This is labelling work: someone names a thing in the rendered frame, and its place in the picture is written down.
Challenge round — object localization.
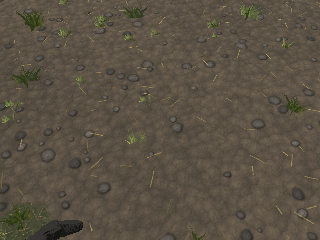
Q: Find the left robot hand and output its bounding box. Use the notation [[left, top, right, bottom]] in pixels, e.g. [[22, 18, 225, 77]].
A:
[[27, 220, 84, 240]]

